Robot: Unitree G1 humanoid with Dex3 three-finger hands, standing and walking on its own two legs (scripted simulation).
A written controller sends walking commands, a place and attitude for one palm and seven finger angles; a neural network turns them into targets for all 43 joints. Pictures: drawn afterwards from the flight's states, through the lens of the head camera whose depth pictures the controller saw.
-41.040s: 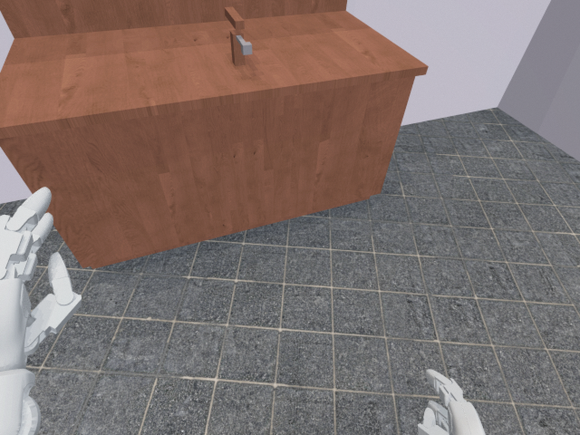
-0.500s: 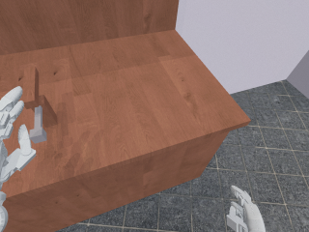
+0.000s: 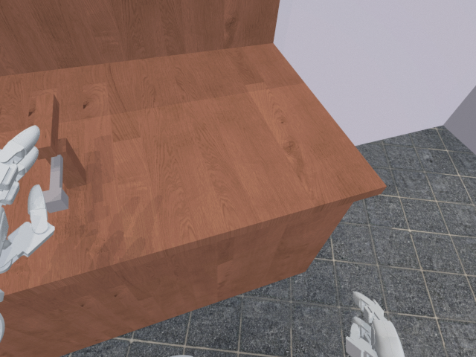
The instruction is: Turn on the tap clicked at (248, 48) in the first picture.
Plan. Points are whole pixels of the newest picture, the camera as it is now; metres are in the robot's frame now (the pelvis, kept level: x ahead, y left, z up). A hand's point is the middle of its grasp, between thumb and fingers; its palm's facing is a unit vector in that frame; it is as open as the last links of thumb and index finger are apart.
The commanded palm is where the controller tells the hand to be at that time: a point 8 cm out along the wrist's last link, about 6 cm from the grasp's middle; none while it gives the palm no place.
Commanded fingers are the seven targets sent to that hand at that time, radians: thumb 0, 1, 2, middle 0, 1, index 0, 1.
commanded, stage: come to a stop and stand still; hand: left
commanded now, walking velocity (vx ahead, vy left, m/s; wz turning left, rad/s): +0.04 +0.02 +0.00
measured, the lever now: (55, 200) +0.32 +0.33 +0.06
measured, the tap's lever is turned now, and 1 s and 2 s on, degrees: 0 0 0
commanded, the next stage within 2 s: look again from close up in 0.86 s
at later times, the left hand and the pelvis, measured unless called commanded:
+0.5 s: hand out of the picture +0.21 +0.32 +0.17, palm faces +0.44 -0.84 -0.31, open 7.4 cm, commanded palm +0.15 +0.34 +0.18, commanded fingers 0.00 0.90 0.90 -0.20 -0.30 -0.20 -0.30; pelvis -0.01 +0.06 +0.01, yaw +0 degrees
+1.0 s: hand out of the picture +0.22 +0.32 +0.17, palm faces +0.38 -0.85 -0.35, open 7.4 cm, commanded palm +0.16 +0.36 +0.18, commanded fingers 0.00 0.90 0.90 -0.20 -0.30 -0.20 -0.30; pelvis +0.00 +0.08 +0.01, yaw +0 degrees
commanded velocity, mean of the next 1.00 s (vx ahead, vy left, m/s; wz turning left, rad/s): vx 0.00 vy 0.00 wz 0.00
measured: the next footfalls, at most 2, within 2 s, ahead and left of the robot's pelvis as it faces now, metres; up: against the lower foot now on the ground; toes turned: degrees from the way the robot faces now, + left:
none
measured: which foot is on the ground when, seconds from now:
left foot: down 0.00-1.00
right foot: down 0.00-1.00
